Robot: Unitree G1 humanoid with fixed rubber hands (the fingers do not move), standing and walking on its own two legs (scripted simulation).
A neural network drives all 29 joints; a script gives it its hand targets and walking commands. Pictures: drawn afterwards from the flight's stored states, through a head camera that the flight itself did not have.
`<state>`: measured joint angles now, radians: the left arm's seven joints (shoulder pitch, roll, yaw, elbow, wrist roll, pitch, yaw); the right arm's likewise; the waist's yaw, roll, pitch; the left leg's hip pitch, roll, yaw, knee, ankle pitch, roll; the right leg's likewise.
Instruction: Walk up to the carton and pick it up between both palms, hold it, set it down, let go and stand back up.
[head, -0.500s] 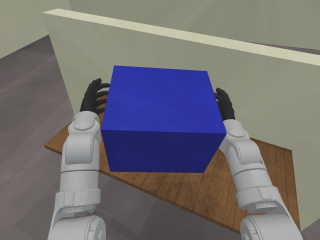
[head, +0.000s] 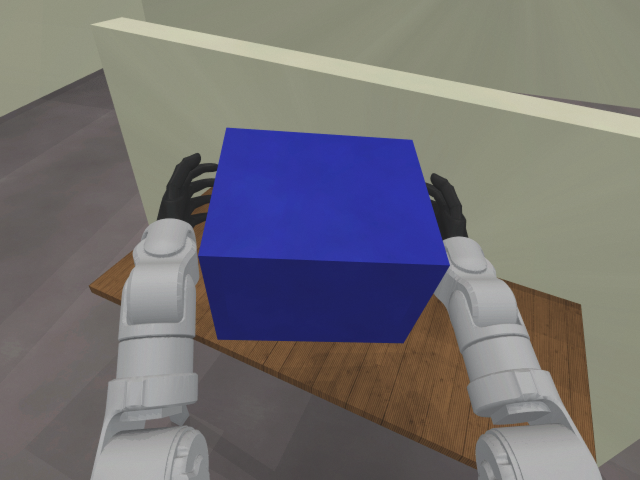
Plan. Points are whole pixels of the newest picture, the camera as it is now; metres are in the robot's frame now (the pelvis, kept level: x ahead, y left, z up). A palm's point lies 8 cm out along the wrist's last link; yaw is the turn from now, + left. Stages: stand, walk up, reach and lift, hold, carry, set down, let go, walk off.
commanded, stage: hold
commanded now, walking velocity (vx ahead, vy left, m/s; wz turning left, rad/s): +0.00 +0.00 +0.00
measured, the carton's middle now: (316, 237) +0.36 +0.00 +0.16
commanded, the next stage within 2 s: set down in 0.54 s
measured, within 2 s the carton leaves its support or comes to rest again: neither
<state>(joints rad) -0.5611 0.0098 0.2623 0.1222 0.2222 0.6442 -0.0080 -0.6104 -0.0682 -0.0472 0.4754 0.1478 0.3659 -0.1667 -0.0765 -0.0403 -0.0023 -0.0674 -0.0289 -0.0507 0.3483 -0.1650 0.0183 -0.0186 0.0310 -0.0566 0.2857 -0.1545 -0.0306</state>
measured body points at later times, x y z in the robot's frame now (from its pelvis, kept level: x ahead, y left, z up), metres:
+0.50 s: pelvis +0.00 +0.00 +0.00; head -0.04 +0.02 +0.45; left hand +0.38 +0.16 +0.18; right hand +0.37 -0.17 +0.17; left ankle +0.02 +0.10 -0.75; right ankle +0.01 -0.10 -0.75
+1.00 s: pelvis +0.01 +0.00 +0.00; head -0.03 +0.02 +0.45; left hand +0.39 +0.14 +0.17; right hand +0.37 -0.18 +0.14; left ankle +0.02 +0.10 -0.75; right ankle +0.01 -0.10 -0.75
